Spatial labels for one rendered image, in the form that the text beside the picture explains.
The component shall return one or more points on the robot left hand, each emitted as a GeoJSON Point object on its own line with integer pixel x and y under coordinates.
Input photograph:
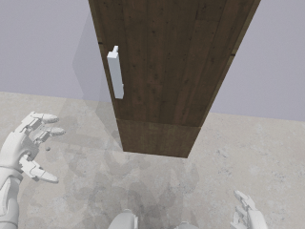
{"type": "Point", "coordinates": [13, 153]}

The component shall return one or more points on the cupboard door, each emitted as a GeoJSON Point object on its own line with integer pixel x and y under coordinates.
{"type": "Point", "coordinates": [171, 53]}

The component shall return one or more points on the robot right hand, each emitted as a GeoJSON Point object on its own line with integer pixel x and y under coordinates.
{"type": "Point", "coordinates": [252, 218]}

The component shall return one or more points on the robot left forearm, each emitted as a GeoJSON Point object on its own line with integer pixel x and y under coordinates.
{"type": "Point", "coordinates": [9, 189]}

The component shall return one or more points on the handle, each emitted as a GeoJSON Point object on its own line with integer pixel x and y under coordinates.
{"type": "Point", "coordinates": [115, 71]}

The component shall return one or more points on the robot left shin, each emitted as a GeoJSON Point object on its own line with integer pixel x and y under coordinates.
{"type": "Point", "coordinates": [127, 211]}

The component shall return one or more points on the robot left thigh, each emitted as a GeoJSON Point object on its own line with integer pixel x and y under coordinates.
{"type": "Point", "coordinates": [124, 221]}

